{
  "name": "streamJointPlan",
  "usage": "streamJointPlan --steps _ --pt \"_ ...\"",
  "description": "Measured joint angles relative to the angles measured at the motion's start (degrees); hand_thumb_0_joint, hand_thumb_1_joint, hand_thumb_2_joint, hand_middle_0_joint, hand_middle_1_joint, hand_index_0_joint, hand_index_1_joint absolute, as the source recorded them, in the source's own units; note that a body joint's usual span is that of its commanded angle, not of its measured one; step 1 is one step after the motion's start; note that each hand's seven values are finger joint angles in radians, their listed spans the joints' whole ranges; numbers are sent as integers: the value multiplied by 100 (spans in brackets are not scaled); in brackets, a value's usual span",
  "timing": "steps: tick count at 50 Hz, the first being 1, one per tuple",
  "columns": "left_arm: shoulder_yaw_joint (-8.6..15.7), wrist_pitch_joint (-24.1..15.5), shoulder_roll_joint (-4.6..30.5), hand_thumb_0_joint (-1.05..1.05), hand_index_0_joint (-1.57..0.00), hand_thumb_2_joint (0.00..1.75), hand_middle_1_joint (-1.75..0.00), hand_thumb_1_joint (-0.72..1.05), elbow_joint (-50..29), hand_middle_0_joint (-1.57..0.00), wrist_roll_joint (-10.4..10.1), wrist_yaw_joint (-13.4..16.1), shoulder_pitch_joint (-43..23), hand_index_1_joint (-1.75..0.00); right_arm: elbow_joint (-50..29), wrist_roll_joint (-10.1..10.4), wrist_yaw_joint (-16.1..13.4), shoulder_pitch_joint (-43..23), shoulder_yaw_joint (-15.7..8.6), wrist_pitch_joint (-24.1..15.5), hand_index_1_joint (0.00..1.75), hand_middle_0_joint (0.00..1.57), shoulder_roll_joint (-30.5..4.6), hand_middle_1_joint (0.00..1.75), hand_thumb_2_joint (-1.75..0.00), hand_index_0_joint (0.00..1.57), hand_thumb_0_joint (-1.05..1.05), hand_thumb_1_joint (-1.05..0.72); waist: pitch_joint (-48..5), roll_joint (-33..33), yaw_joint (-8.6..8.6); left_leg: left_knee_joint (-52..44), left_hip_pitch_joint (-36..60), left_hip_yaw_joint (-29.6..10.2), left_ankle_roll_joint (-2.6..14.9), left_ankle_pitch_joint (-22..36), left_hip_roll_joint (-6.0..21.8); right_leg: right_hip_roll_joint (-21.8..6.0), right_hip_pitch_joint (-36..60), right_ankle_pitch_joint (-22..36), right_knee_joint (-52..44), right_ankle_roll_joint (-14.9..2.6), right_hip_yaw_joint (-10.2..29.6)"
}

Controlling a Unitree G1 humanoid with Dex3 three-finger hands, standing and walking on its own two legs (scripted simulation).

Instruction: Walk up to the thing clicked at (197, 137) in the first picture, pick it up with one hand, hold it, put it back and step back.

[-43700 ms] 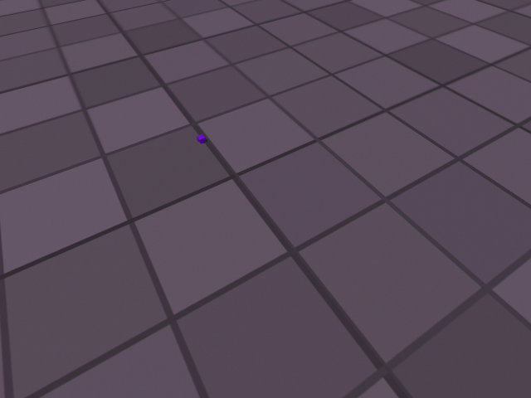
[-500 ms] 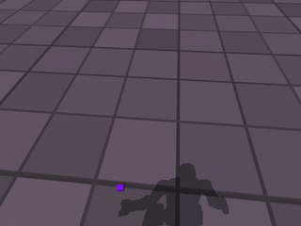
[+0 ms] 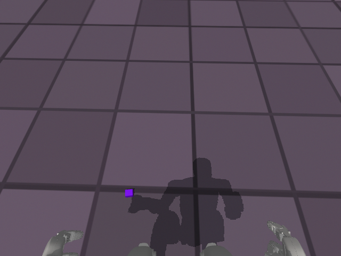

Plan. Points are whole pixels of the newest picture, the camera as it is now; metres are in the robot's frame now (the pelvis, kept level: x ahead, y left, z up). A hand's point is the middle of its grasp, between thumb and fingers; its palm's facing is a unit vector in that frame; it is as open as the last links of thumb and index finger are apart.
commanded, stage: rise first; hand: left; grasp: from above
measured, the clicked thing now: (129, 193) +0.47 +0.25 -0.71
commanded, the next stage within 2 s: none
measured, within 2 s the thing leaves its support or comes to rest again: neither
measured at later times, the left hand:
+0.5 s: hand out of the picture +0.13 +0.26 -0.19, palm faces -0.14 -0.87 -0.48, open 11.8 cm
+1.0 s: hand (93, 230) +0.23 +0.30 -0.36, palm faces -0.41 -0.48 -0.77, open 11.8 cm
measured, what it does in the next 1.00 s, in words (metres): lowers itself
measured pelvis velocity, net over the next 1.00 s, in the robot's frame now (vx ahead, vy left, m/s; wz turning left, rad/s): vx -0.06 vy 0.00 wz -0.02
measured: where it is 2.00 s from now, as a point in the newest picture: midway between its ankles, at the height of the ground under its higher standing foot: outside the picture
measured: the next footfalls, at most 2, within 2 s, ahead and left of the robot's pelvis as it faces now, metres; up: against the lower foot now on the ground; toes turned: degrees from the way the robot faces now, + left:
none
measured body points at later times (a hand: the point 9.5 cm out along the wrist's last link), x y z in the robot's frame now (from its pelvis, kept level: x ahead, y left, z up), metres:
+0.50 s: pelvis +0.00 +0.00 -0.06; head +0.11 +0.01 +0.38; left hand +0.14 +0.30 -0.16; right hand +0.18 -0.25 -0.15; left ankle +0.01 +0.13 -0.69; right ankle +0.00 -0.14 -0.69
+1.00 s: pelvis -0.06 +0.00 -0.22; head +0.13 +0.01 +0.19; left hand +0.25 +0.32 -0.31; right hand +0.14 -0.27 -0.34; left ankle +0.01 +0.13 -0.69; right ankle +0.00 -0.14 -0.69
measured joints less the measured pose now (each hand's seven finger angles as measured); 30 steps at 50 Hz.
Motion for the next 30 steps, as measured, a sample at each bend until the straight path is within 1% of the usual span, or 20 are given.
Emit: streamJointPlan --steps 4,7,12,20,30 --pt "35 29 -10 0 -36 75 -75 -21 -607 -37 119 21 282 -76 -162 -34 -38 -90 -25 -136 30 20 16 30 -89 20 1 -91 -53 -34 36 537 -472 -32 -3 -238 -4 4 -456 -241 525 8 -17" --pt "16 117 12 0 -37 74 -73 -24 -1020 -39 195 19 484 -75 -266 -53 -76 -180 -21 -203 30 20 40 30 -90 20 1 -92 -75 -39 43 821 -721 -61 -7 -366 2 15 -687 -367 790 5 -38" --pt "-39 316 50 0 -41 71 -71 -24 -1551 -43 256 -7 773 -73 -417 -87 -114 -272 24 -317 30 20 69 30 -90 20 1 -93 -158 -16 34 1139 -1037 -109 -18 -513 11 30 -975 -509 1077 -2 -77" --pt "-56 448 87 0 -45 66 -69 -20 -2022 -47 406 13 997 -70 -624 -121 -162 -316 71 -481 30 20 93 30 -90 20 1 -94 -288 10 15 1648 -1597 -175 -31 -722 24 54 -1507 -721 1562 -13 -126" --pt "-76 387 149 0 -48 63 -66 -18 -2486 -49 604 54 1192 -67 -685 -120 -131 -362 46 -558 30 20 91 30 -91 20 1 -96 -382 30 -2 2306 -2317 -221 -37 -947 31 76 -2208 -941 2197 -9 -147"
